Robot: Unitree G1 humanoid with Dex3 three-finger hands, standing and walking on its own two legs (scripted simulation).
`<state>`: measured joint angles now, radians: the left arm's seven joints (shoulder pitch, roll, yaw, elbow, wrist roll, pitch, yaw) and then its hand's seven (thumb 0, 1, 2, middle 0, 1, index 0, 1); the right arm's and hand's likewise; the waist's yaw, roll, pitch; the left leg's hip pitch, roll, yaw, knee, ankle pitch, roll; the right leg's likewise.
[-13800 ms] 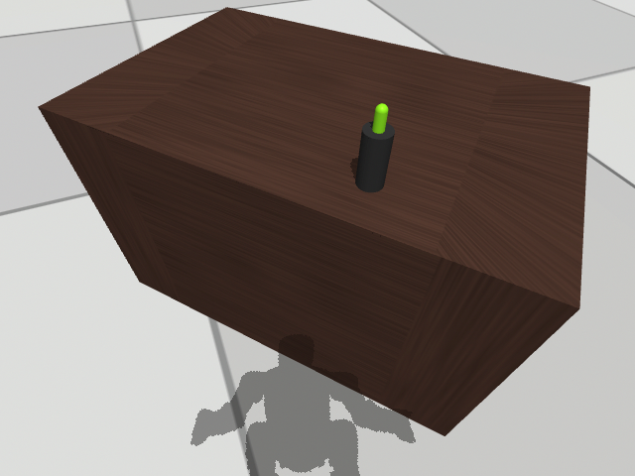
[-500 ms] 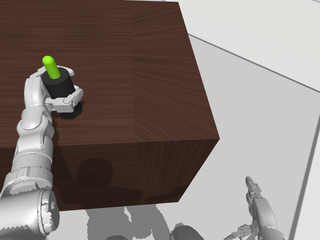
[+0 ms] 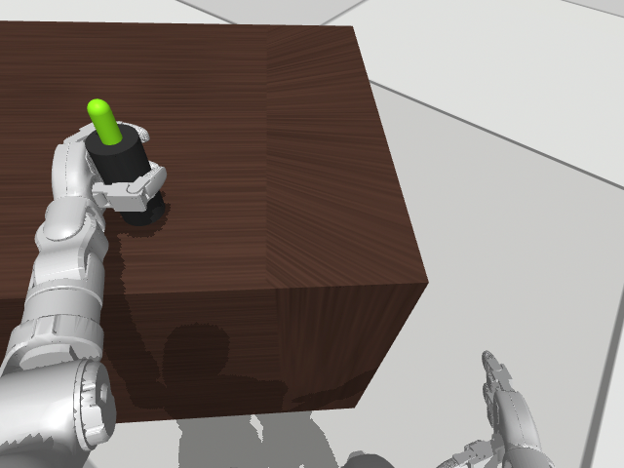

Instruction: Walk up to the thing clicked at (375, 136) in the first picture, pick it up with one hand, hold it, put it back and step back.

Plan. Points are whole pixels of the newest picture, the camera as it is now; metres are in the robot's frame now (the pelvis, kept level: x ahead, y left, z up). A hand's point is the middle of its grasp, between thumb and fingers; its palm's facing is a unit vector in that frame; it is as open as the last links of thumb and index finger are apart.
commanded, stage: settle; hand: left
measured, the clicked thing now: (123, 163) +0.46 +0.19 +0.14
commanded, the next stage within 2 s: lift in 0.02 s
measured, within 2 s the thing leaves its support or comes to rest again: neither
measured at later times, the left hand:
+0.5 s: hand (119, 155) +0.44 +0.18 +0.18, palm faces +0.09 -1.00 -0.03, open 8.0 cm
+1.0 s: hand (72, 158) +0.36 +0.18 +0.25, palm faces +0.10 -0.99 -0.03, open 8.0 cm
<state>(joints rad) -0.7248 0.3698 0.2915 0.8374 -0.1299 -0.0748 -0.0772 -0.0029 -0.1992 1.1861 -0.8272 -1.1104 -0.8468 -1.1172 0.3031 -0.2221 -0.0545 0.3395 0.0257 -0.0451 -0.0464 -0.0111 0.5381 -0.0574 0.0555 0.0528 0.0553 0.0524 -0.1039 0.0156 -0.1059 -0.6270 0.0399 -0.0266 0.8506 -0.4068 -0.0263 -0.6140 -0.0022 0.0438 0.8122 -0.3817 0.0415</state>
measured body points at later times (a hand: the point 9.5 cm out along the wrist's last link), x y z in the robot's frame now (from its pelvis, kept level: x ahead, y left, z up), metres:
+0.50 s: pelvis +0.00 +0.00 +0.01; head +0.02 +0.00 +0.46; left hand +0.43 +0.23 +0.18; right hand +0.16 -0.26 -0.04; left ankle +0.01 +0.13 -0.70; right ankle +0.01 -0.15 -0.70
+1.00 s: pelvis -0.01 -0.01 +0.02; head -0.04 -0.03 +0.47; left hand +0.35 +0.23 +0.25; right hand +0.16 -0.25 -0.04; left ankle +0.01 +0.13 -0.70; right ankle +0.01 -0.15 -0.70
